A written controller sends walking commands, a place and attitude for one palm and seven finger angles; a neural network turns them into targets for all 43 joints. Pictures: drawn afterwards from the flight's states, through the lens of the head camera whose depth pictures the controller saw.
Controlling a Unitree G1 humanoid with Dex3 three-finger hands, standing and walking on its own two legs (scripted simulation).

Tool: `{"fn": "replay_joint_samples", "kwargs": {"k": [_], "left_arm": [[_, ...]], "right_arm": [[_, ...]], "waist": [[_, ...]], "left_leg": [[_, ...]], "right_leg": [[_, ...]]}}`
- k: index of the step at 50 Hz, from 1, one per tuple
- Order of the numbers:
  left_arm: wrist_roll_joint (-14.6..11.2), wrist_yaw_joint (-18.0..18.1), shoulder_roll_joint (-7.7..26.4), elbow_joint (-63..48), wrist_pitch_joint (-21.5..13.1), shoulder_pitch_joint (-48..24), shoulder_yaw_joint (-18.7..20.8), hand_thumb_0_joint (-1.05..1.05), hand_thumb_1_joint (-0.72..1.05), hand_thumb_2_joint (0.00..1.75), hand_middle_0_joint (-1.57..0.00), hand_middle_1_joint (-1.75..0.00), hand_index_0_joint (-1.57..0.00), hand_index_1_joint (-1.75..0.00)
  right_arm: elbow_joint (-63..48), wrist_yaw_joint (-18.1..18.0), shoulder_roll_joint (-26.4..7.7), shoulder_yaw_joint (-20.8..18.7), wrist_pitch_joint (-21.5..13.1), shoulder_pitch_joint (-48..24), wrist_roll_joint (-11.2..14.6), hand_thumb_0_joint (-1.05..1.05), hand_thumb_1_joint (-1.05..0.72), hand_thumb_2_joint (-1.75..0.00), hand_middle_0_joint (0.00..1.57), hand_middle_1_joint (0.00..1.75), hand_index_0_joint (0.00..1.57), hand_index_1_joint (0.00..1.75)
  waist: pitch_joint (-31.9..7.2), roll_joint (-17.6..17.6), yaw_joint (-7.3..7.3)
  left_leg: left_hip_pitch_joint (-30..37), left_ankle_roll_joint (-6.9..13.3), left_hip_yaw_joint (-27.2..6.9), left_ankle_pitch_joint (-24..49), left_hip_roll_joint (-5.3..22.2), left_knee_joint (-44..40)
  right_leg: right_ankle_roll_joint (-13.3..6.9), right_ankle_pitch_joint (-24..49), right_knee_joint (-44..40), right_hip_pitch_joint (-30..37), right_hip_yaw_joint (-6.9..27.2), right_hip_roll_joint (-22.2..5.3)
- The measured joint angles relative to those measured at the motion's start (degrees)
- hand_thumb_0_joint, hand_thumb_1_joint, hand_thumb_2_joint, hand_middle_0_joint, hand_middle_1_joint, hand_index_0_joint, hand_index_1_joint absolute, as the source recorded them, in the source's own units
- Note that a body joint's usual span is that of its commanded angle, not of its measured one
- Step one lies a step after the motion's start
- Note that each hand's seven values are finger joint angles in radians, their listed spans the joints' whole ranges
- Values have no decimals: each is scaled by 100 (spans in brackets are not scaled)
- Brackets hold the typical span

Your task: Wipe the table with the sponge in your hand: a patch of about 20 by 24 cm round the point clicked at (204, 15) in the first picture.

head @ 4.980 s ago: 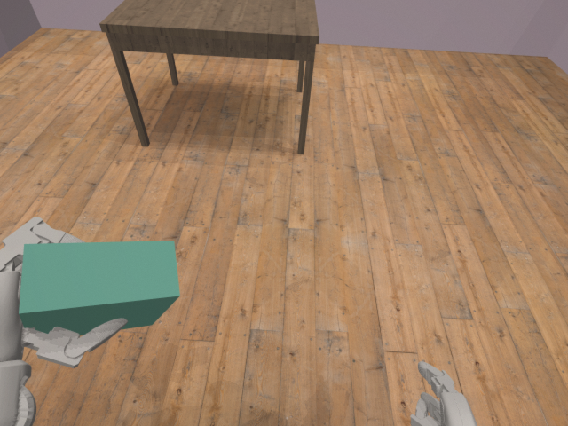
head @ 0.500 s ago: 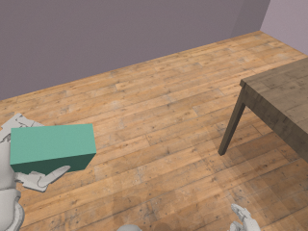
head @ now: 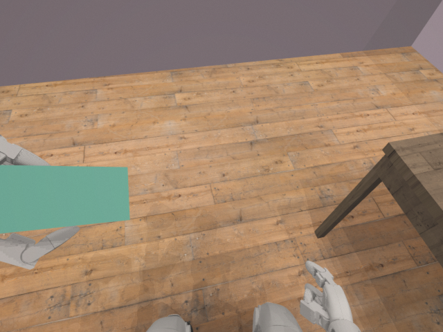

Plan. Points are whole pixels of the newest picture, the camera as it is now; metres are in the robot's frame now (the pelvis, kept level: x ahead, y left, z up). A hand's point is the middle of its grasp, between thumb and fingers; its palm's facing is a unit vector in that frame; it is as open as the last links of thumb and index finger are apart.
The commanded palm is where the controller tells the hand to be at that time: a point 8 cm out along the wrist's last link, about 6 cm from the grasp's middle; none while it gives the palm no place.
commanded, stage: turn to face it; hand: left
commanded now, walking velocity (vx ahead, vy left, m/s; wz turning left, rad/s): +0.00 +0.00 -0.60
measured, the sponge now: (75, 200) +0.25 +0.20 +0.17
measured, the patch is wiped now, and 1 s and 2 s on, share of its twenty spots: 0.00 0.00 0.00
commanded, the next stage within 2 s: none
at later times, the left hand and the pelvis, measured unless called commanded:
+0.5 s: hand (168, 168) +0.29 +0.09 +0.19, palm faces +0.10 -0.88 -0.46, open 10.2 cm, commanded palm +0.24 +0.17 +0.19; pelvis +0.02 -0.07 +0.01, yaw -13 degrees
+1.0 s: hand (220, 193) +0.26 +0.03 +0.18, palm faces -0.07 -0.88 -0.46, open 10.2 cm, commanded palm +0.23 +0.10 +0.19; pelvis -0.06 -0.06 +0.00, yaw -31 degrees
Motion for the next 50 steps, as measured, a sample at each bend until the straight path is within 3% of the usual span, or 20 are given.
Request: {"fn": "replay_joint_samples", "kwargs": {"k": [6,11,12,13,15,19,22,25,30,34,36,39,41,45,48,50], "left_arm": [[-27,-42,-340,-242,-143,497,-203,-1,-50,99,-74,-135,-74,-135],[34,-3,-540,621,39,1,-332,-1,-50,100,-73,-135,-74,-135],[62,5,-570,808,98,-161,-355,-1,-50,100,-73,-135,-74,-135],[100,9,-680,1000,157,-344,-432,-1,-50,100,-73,-135,-74,-135],[118,3,-868,1256,296,-647,-636,-1,-50,100,-73,-135,-74,-135],[27,-36,-918,1041,358,-592,-845,-1,-50,100,-73,-135,-74,-135],[-37,-83,-642,507,156,-83,-726,-1,-50,100,-73,-135,-74,-135],[-86,-98,-248,80,-55,378,-409,-1,-50,100,-73,-135,-74,-135],[-115,-40,64,-90,-166,651,34,-1,-50,100,-73,-135,-74,-135],[-96,-10,-62,77,-41,556,12,-1,-51,100,-73,-135,-74,-135],[-50,-21,-159,239,28,460,-49,-1,-51,100,-73,-135,-74,-135],[78,-48,-343,498,122,367,-184,-1,-51,100,-73,-135,-74,-135],[114,-63,-500,589,193,251,-343,-1,-51,100,-73,-135,-74,-135],[133,-56,-662,578,234,-37,-589,-1,-51,100,-73,-135,-74,-135],[118,-68,-497,603,195,-244,-575,-1,-51,100,-73,-135,-74,-135],[99,-82,-322,598,174,-325,-481,-1,-51,100,-73,-136,-74,-135]], "right_arm": [[31,11,70,208,-304,174,-66,1,-90,-89,20,30,21,30],[29,-78,-90,218,-380,133,-77,1,-90,-89,21,30,21,30],[1,-83,-137,206,-384,100,-73,1,-90,-89,21,30,21,30],[7,-88,-230,179,-372,34,-70,1,-90,-89,21,30,21,30],[81,-114,-396,113,-315,-101,-82,1,-90,-89,21,30,21,30],[61,-113,-606,8,-117,-271,-89,1,-90,-89,20,30,21,30],[-105,-101,-710,-98,18,-251,-106,1,-91,-90,20,30,21,30],[-216,-82,-814,-250,154,-98,-113,1,-91,-90,20,30,20,30],[-200,-51,-973,-393,346,212,-53,1,-91,-90,20,30,20,30],[-173,-48,-946,-340,462,393,-7,1,-91,-90,19,30,20,30],[-159,-69,-773,-274,500,442,-17,2,-91,-90,20,30,20,30],[-146,-75,-513,-149,429,528,-75,2,-91,-90,20,30,20,30],[-120,-15,-368,-62,360,570,-60,2,-91,-90,20,30,20,30],[-133,113,-155,136,166,545,-41,2,-91,-90,20,30,20,30],[-214,180,-40,239,44,460,-56,1,-90,-90,20,30,21,30],[-302,227,-22,266,-15,412,-49,1,-90,-90,21,30,21,30]], "waist": [[-295,239,441],[-479,434,720],[-488,443,739],[-471,557,722],[-430,593,609],[-280,284,312],[-240,103,35],[-273,-1,-96],[-378,-24,-45],[-441,-14,5],[-416,-185,123],[-440,-70,241],[-429,92,325],[-337,359,447],[-220,464,412],[-143,482,360]], "left_leg": [[377,-190,-20,60,217,-463],[483,-446,152,-237,479,-119],[425,-505,193,-374,534,116],[337,-511,145,-543,636,399],[13,-574,-178,-1362,492,1321],[-450,-708,-439,-1516,98,2893],[-484,-745,-485,-1374,4,2824],[-321,-761,-485,-1283,-8,2096],[81,-701,-485,-1242,-50,826],[618,-544,-376,-566,-29,-350],[709,-413,-152,-417,-82,-336],[795,-375,31,-536,138,-195],[867,-418,103,-544,337,-184],[884,-554,312,-497,725,-144],[732,-701,427,-485,990,24],[536,-825,480,-552,1155,307]], "right_leg": [[-1,581,-2025,400,-129,146],[41,771,-3332,1234,-328,412],[-107,1004,-3571,1370,-319,460],[-358,1019,-3504,1355,-332,568],[-663,883,-3310,1257,-313,629],[-775,1058,-3543,1213,-23,671],[-820,1313,-3851,1168,197,780],[-838,1510,-4063,1085,387,902],[-798,1711,-4156,900,659,1077],[-688,1721,-3930,741,813,1179],[-517,1138,-3400,578,930,1121],[-224,257,-1731,197,563,1005],[-103,182,-1328,226,323,818],[48,137,-1927,680,33,482],[76,206,-2724,1138,-106,404],[2,627,-3379,1483,-191,414]]}}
